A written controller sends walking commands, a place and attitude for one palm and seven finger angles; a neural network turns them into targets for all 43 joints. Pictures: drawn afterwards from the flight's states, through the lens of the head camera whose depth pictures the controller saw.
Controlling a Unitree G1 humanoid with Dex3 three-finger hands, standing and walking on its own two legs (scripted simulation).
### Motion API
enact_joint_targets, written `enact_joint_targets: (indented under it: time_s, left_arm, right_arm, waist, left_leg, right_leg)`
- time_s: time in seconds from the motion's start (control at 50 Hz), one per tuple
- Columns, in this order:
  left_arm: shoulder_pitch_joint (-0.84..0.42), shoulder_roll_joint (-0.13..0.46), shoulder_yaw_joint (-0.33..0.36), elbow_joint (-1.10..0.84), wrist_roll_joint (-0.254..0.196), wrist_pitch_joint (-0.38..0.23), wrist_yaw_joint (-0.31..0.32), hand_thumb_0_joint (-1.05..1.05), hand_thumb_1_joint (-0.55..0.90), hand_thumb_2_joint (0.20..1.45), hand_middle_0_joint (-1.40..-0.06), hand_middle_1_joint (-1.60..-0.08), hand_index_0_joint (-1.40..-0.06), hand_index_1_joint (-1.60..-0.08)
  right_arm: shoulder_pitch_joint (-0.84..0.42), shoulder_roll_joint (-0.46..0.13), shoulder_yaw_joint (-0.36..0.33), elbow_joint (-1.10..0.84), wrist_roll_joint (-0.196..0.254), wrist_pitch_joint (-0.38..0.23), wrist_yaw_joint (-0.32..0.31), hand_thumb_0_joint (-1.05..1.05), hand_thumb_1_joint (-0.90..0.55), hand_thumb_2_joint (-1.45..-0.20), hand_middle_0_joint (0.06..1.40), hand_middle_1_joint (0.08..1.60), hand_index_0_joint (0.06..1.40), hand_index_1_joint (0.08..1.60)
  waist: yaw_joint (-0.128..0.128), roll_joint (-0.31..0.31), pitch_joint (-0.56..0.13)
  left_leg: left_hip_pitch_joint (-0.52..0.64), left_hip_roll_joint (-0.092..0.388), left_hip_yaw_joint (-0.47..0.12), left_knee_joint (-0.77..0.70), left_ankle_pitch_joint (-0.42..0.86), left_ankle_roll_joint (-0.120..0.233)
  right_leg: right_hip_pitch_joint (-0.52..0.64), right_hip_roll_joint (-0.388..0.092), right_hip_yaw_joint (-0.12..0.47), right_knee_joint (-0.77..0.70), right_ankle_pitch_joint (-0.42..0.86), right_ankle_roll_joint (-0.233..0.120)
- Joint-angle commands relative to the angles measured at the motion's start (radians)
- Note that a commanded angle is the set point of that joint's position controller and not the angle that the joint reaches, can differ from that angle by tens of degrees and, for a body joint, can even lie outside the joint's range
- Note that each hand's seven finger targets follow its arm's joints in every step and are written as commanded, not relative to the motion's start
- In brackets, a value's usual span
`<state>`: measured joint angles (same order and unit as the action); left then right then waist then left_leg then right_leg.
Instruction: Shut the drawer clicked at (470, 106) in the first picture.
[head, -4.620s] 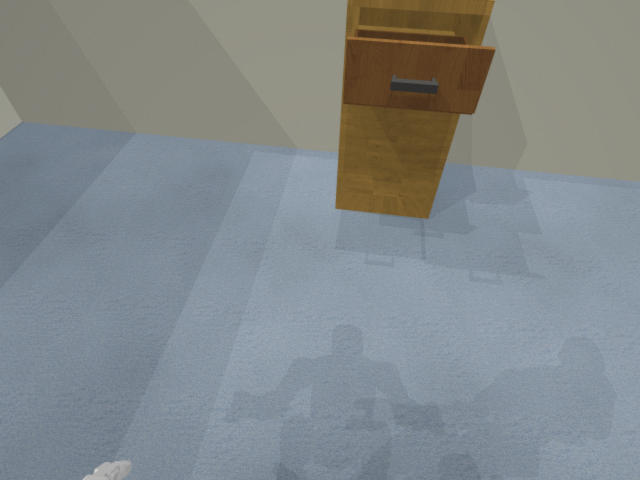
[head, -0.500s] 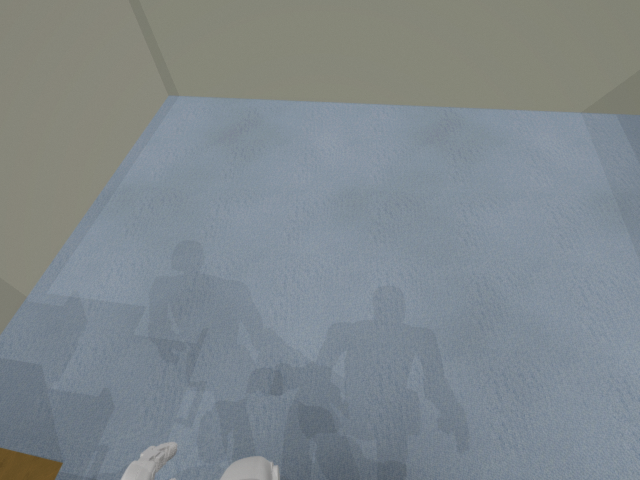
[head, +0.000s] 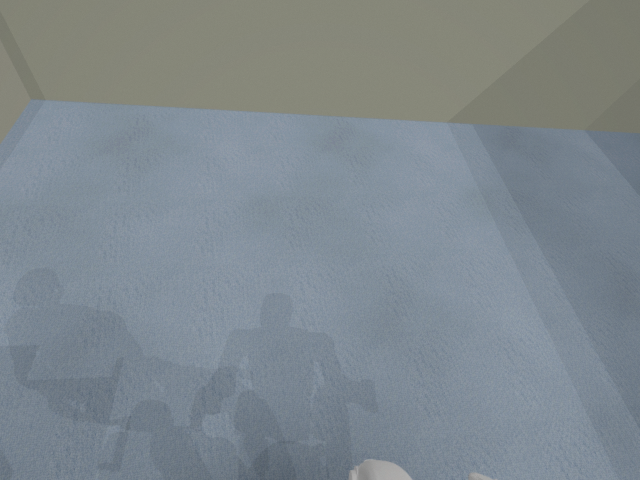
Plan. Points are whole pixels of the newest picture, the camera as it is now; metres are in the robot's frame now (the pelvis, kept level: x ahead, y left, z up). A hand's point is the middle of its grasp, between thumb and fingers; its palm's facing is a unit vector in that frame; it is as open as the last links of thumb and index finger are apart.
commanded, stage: walk to a spot facing it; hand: left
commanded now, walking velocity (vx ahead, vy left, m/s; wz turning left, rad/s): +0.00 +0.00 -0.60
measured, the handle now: out of the picture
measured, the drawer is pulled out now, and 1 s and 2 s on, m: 0.26 0.26 0.26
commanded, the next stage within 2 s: turn to face it in 0.82 s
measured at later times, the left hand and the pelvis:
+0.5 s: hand (246, 478) +0.14 +0.10 -0.15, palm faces -0.27 -0.93 -0.27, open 7.4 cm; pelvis -0.01 -0.06 -0.01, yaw -18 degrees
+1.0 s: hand out of the picture +0.13 +0.12 -0.20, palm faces -0.35 -0.93 -0.14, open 7.4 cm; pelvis +0.14 -0.07 -0.02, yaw -28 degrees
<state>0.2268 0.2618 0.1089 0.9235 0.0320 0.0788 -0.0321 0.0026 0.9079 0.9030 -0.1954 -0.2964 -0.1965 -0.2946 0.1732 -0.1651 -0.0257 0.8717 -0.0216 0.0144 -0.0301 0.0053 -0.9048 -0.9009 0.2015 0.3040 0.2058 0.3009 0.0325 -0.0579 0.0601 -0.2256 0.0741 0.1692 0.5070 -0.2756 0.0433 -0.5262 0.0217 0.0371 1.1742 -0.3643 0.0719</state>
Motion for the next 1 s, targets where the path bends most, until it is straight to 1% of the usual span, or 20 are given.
enact_joint_targets:
  time_s: [0.0,0.24,0.28,0.32,0.34,0.36,0.38,0.4,0.42,0.44,0.48,0.52,0.72,0.84,0.88,0.9,0.92,0.94,0.96,0.98]
  left_arm:
    - [-0.019,0.044,0.010,-0.075,-0.008,-0.017,0.003,0.000,0.900,0.900,-0.200,-0.300,-0.200,-0.300]
    - [-0.090,0.001,-0.011,-0.098,-0.013,-0.021,0.006,0.000,0.900,0.900,-0.200,-0.300,-0.200,-0.300]
    - [-0.084,-0.002,-0.013,-0.100,-0.014,-0.030,0.010,0.000,0.900,0.900,-0.200,-0.300,-0.200,-0.300]
    - [-0.019,0.013,-0.009,-0.082,-0.013,-0.044,0.012,0.000,0.900,0.900,-0.200,-0.300,-0.200,-0.300]
    - [0.051,0.064,0.001,-0.059,-0.009,-0.055,0.017,0.000,0.900,0.900,-0.200,-0.300,-0.200,-0.300]
    - [0.122,0.194,0.020,-0.040,0.002,-0.072,0.029,0.000,0.900,0.900,-0.200,-0.300,-0.200,-0.300]
    - [0.167,0.246,0.031,-0.031,-0.018,-0.064,0.044,0.000,0.900,0.900,-0.200,-0.300,-0.200,-0.300]
    - [0.151,0.219,0.027,-0.034,-0.023,-0.064,0.050,0.000,0.900,0.900,-0.200,-0.300,-0.200,-0.300]
    - [0.107,0.193,0.025,-0.039,-0.022,-0.075,0.052,0.000,0.900,0.900,-0.200,-0.300,-0.200,-0.300]
    - [0.075,0.155,0.012,-0.042,-0.023,-0.086,0.050,0.000,0.900,0.900,-0.200,-0.300,-0.200,-0.300]
    - [0.039,0.101,-0.009,-0.045,-0.024,-0.106,0.045,0.000,0.900,0.900,-0.200,-0.300,-0.200,-0.300]
    - [0.073,0.096,-0.016,-0.028,-0.024,-0.126,0.037,0.000,0.900,0.900,-0.200,-0.300,-0.200,-0.300]
    - [0.219,0.053,-0.035,0.060,-0.013,-0.154,0.050,0.000,0.900,0.900,-0.200,-0.300,-0.200,-0.300]
    - [0.237,0.058,-0.037,0.102,-0.005,-0.147,0.065,0.000,0.900,0.900,-0.200,-0.300,-0.200,-0.300]
    - [0.197,0.071,-0.030,0.101,-0.007,-0.144,0.064,0.000,0.900,0.900,-0.200,-0.300,-0.200,-0.300]
    - [0.171,0.070,-0.028,0.099,-0.013,-0.145,0.062,0.000,0.900,0.900,-0.200,-0.300,-0.200,-0.300]
    - [0.184,0.043,-0.031,0.106,-0.024,-0.144,0.061,0.000,0.900,0.900,-0.200,-0.300,-0.200,-0.300]
    - [0.282,-0.026,-0.043,0.116,-0.038,-0.140,0.056,0.000,0.900,0.900,-0.200,-0.300,-0.200,-0.300]
    - [0.293,-0.038,-0.057,0.115,-0.034,-0.138,0.062,0.000,0.900,0.900,-0.200,-0.300,-0.200,-0.300]
    - [0.274,-0.034,-0.051,0.111,-0.024,-0.128,0.067,0.000,0.900,0.900,-0.200,-0.300,-0.200,-0.300]
  right_arm:
    - [0.066,-0.182,-0.055,-0.049,0.004,-0.029,-0.013,0.000,-0.900,-0.900,0.200,0.300,0.200,0.300]
    - [0.123,-0.222,-0.087,0.023,-0.005,-0.018,0.006,0.000,-0.900,-0.900,0.200,0.300,0.200,0.300]
    - [0.123,-0.228,-0.092,0.029,-0.006,-0.016,0.011,0.000,-0.900,-0.900,0.200,0.300,0.200,0.300]
    - [0.120,-0.225,-0.090,0.032,-0.005,-0.014,0.017,0.000,-0.900,-0.900,0.200,0.300,0.200,0.300]
    - [0.119,-0.204,-0.084,0.025,0.002,-0.011,0.023,0.000,-0.900,-0.900,0.200,0.300,0.200,0.300]
    - [0.092,-0.121,-0.060,-0.018,0.008,-0.003,0.032,0.000,-0.900,-0.900,0.200,0.300,0.200,0.300]
    - [-0.008,-0.130,-0.049,-0.069,-0.001,0.004,0.031,0.000,-0.900,-0.900,0.200,0.300,0.200,0.300]
    - [-0.036,-0.147,-0.056,-0.078,-0.002,0.007,0.034,0.000,-0.900,-0.900,0.200,0.300,0.200,0.300]
    - [-0.059,-0.148,-0.057,-0.068,-0.001,0.006,0.040,0.000,-0.900,-0.900,0.200,0.300,0.200,0.300]
    - [-0.056,-0.164,-0.064,-0.054,-0.007,0.000,0.042,0.000,-0.900,-0.900,0.200,0.300,0.200,0.300]
    - [0.003,-0.157,-0.070,-0.009,-0.014,-0.006,0.048,0.000,-0.900,-0.900,0.200,0.300,0.200,0.300]
    - [0.042,-0.142,-0.065,0.016,-0.014,-0.009,0.047,0.000,-0.900,-0.900,0.200,0.300,0.200,0.300]
    - [-0.112,-0.117,-0.049,-0.024,-0.006,-0.028,0.048,0.000,-0.900,-0.900,0.200,0.300,0.200,0.300]
    - [-0.174,-0.090,-0.037,-0.040,0.006,-0.047,0.049,0.000,-0.900,-0.900,0.200,0.300,0.200,0.300]
    - [-0.075,-0.099,-0.040,-0.013,0.008,-0.059,0.038,0.000,-0.900,-0.900,0.200,0.300,0.200,0.300]
    - [0.056,-0.115,-0.044,0.034,0.006,-0.065,0.026,0.000,-0.900,-0.900,0.200,0.300,0.200,0.300]
    - [0.212,-0.169,-0.050,0.085,-0.001,-0.070,0.015,0.000,-0.900,-0.900,0.200,0.300,0.200,0.300]
    - [0.300,-0.266,-0.065,0.109,-0.012,-0.078,0.009,0.000,-0.900,-0.900,0.200,0.300,0.200,0.300]
    - [0.307,-0.281,-0.059,0.110,0.005,-0.059,0.009,0.000,-0.900,-0.900,0.200,0.300,0.200,0.300]
    - [0.224,-0.241,-0.048,0.088,0.003,-0.048,0.012,0.000,-0.900,-0.900,0.200,0.300,0.200,0.300]
  waist:
    - [-0.044,0.208,-0.058]
    - [-0.079,0.263,-0.075]
    - [-0.075,0.263,-0.096]
    - [-0.038,0.205,-0.145]
    - [0.005,0.081,-0.180]
    - [0.054,-0.275,-0.162]
    - [0.093,-0.291,-0.120]
    - [0.073,-0.168,-0.061]
    - [0.058,-0.205,-0.033]
    - [0.031,-0.152,0.011]
    - [-0.018,-0.046,0.023]
    - [-0.029,-0.042,0.002]
    - [0.006,-0.038,0.031]
    - [0.016,-0.057,0.051]
    - [-0.037,-0.046,0.011]
    - [-0.095,-0.037,-0.039]
    - [-0.142,0.040,-0.139]
    - [-0.129,0.310,-0.267]
    - [-0.113,0.353,-0.262]
    - [-0.080,0.240,-0.150]
  left_leg:
    - [0.155,0.239,-0.131,-0.203,0.306,0.043]
    - [0.168,0.344,-0.031,-0.155,0.313,0.084]
    - [0.157,0.354,-0.010,-0.108,0.352,0.068]
    - [0.098,0.339,0.046,-0.005,0.220,0.007]
    - [-0.033,0.293,0.099,0.153,0.064,-0.052]
    - [-0.356,0.143,0.125,0.409,-0.354,-0.113]
    - [-0.500,0.073,-0.017,0.577,-0.413,-0.122]
    - [-0.528,0.097,-0.102,0.628,-0.320,-0.109]
    - [-0.546,0.097,-0.118,0.662,-0.228,-0.104]
    - [-0.539,0.098,-0.139,0.673,-0.144,-0.108]
    - [-0.469,0.101,-0.129,0.638,-0.012,-0.127]
    - [-0.444,0.087,-0.121,0.618,0.034,-0.140]
    - [-0.535,0.062,-0.129,0.482,0.070,-0.133]
    - [-0.360,0.018,-0.104,0.250,0.001,-0.091]
    - [-0.163,-0.026,-0.079,0.115,0.022,-0.073]
    - [-0.001,-0.054,-0.066,0.016,0.124,-0.067]
    - [0.218,0.008,-0.121,-0.021,0.249,-0.050]
    - [0.441,0.289,-0.449,-0.026,0.492,0.054]
    - [0.364,0.390,-0.577,-0.130,0.583,0.131]
    - [0.208,0.389,-0.554,-0.182,0.439,0.183]
  right_leg:
    - [-0.089,-0.047,-0.018,0.050,0.021,0.024]
    - [0.069,-0.086,-0.125,-0.348,-0.094,-0.008]
    - [0.127,-0.072,-0.135,-0.430,-0.082,-0.028]
    - [0.291,-0.052,-0.161,-0.632,0.044,-0.053]
    - [0.468,-0.095,-0.104,-0.766,0.112,-0.080]
    - [0.614,-0.339,0.283,-0.904,0.071,-0.181]
    - [0.571,-0.440,0.474,-0.948,0.109,-0.268]
    - [0.516,-0.422,0.398,-0.969,-0.023,-0.284]
    - [0.492,-0.362,0.396,-0.991,-0.060,-0.253]
    - [0.454,-0.330,0.354,-0.989,-0.048,-0.234]
    - [0.413,-0.257,0.213,-0.965,0.120,-0.206]
    - [0.429,-0.228,0.167,-0.948,0.284,-0.200]
    - [0.553,-0.245,0.220,-0.934,0.483,-0.259]
    - [0.531,-0.252,0.227,-0.880,0.631,-0.248]
    - [0.475,-0.219,0.202,-0.771,0.746,-0.222]
    - [0.435,-0.167,0.150,-0.648,0.775,-0.187]
    - [0.359,-0.106,0.100,-0.454,0.616,-0.148]
    - [0.137,0.025,-0.020,-0.172,0.114,-0.093]
    - [0.103,0.032,0.002,0.013,-0.237,-0.091]
    - [0.084,-0.017,0.002,0.065,-0.252,-0.093]
